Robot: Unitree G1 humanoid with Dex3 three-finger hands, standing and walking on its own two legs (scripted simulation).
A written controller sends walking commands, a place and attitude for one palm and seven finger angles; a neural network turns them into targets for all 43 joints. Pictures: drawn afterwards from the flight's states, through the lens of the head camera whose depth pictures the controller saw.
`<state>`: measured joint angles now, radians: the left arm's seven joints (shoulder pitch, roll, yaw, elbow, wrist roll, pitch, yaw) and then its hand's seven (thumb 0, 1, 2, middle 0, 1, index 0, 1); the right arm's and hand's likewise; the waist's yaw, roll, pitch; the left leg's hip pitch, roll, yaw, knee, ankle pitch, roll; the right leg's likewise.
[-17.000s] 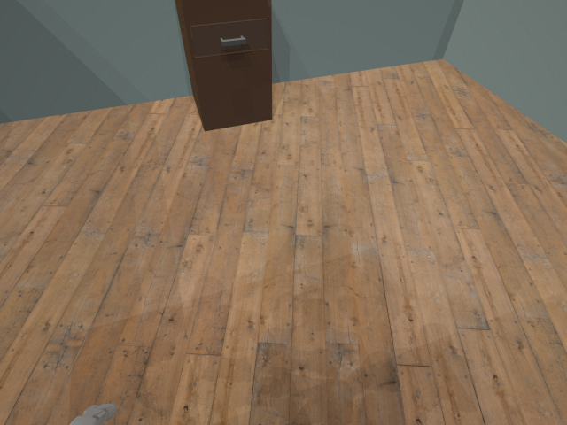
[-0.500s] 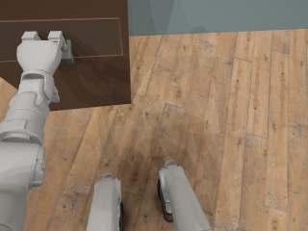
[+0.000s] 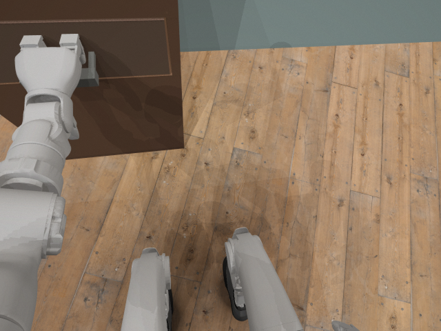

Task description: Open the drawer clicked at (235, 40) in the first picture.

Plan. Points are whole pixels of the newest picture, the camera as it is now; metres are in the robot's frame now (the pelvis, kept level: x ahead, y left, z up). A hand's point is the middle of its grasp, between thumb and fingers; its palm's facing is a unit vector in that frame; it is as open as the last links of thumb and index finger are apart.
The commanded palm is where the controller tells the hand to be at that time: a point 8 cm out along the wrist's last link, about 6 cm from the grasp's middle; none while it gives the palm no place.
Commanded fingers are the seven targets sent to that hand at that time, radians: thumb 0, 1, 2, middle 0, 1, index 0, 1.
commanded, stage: lower the fingers behind the handle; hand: left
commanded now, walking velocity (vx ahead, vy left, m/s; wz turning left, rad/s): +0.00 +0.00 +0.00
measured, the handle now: (61, 68) +0.60 +0.22 -0.03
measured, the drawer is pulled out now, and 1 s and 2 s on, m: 0.00 0.00 0.03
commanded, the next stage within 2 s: close the thumb around the handle in 0.56 s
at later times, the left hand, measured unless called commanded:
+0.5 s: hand (66, 97) +0.56 +0.22 -0.05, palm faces -0.04 +0.02 -1.00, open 13.8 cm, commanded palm +0.55 +0.20 -0.01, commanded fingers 0.00 -0.50 0.30 -0.30 -1.20 -0.30 -1.20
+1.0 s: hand (66, 98) +0.56 +0.22 -0.06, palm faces -0.01 +0.01 -1.00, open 10.5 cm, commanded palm +0.55 +0.20 -0.01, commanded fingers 0.00 0.51 0.73 -0.37 -1.31 -0.37 -1.31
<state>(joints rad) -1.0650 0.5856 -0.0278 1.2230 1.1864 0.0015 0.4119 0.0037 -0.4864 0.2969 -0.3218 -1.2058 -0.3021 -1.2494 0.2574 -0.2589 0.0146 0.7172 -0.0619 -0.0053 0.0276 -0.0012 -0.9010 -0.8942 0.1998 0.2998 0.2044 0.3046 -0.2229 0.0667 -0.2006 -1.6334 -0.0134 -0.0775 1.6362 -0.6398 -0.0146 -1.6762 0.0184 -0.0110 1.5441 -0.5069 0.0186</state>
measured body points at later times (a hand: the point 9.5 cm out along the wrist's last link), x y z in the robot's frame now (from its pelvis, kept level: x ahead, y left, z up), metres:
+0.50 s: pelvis +0.00 +0.01 -0.01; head +0.21 +0.02 +0.38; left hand +0.55 +0.21 +0.00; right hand +0.02 -0.26 -0.14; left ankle +0.04 +0.12 -0.53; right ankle +0.09 -0.13 -0.53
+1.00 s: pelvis +0.01 +0.01 -0.01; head +0.22 +0.03 +0.38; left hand +0.55 +0.22 +0.00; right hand +0.02 -0.26 -0.14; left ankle +0.04 +0.12 -0.53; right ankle +0.09 -0.13 -0.53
